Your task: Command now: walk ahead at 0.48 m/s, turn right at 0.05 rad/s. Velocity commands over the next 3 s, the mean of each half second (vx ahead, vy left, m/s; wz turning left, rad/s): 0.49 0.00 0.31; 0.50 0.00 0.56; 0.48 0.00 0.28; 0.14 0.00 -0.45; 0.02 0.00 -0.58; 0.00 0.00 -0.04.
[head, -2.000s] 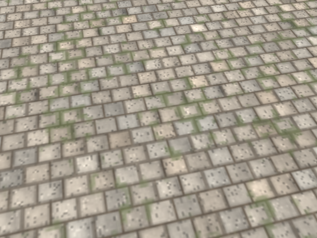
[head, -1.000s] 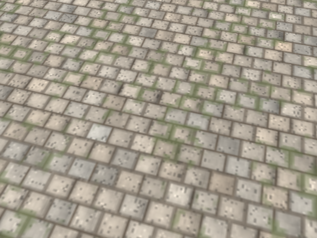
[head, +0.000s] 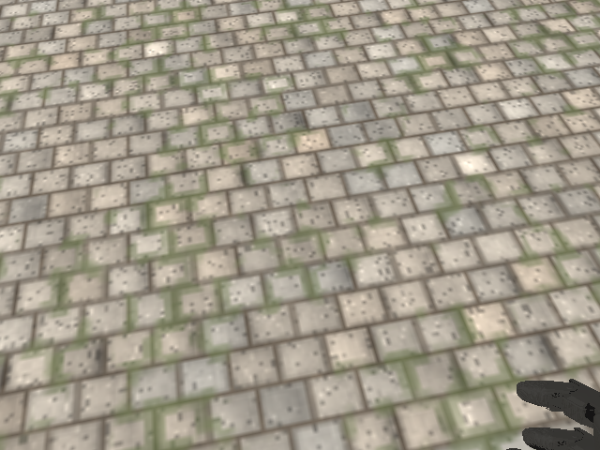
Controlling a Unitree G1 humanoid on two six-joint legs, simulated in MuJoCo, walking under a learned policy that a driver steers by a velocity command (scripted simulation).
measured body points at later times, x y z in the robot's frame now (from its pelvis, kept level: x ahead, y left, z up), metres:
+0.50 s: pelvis +0.28 -0.01 +0.01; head +0.30 -0.02 +0.46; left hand +0.46 +0.27 -0.05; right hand +0.35 -0.30 -0.11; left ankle +0.14 +0.10 -0.71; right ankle +0.39 -0.11 -0.72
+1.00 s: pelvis +0.51 +0.09 -0.01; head +0.54 +0.12 +0.44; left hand +0.35 +0.34 -0.13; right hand +0.84 +0.02 -0.06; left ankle +0.57 +0.22 -0.72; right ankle +0.40 -0.11 -0.71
